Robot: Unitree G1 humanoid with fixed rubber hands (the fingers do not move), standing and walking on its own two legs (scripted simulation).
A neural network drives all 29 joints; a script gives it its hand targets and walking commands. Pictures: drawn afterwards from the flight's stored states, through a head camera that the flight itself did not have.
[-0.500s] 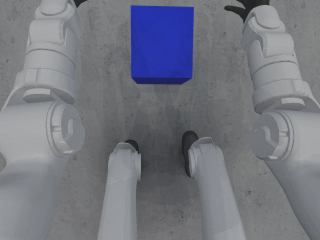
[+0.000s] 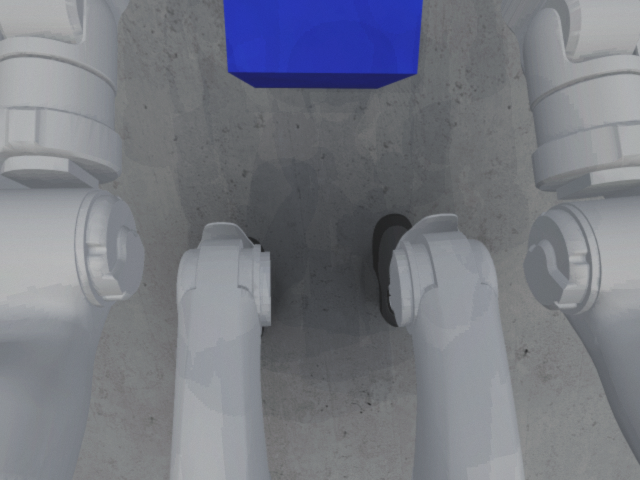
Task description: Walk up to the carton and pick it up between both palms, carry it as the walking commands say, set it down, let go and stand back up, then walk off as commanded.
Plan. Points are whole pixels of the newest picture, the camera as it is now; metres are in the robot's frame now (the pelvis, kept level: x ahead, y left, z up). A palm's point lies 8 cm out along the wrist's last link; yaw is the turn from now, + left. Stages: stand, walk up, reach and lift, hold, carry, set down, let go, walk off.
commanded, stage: reach and lift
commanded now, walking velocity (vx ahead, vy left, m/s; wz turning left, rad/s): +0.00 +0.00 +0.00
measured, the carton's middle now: out of the picture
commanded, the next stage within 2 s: none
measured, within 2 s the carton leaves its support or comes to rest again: neither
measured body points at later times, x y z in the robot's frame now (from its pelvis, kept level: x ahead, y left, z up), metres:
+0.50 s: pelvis +0.00 +0.01 -0.09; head +0.39 +0.03 +0.13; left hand +0.57 +0.19 -0.29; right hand +0.59 -0.16 -0.27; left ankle +0.09 +0.14 -0.41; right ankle +0.12 -0.13 -0.41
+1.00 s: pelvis +0.00 +0.00 -0.09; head +0.38 +0.03 +0.13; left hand +0.57 +0.20 -0.28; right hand +0.57 -0.14 -0.28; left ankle +0.09 +0.14 -0.42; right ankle +0.12 -0.13 -0.42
